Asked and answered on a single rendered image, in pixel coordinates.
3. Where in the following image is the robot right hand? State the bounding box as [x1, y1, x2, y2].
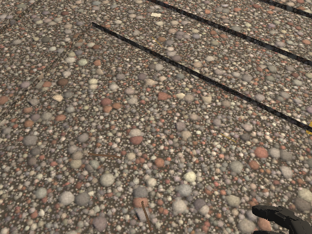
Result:
[252, 205, 312, 234]

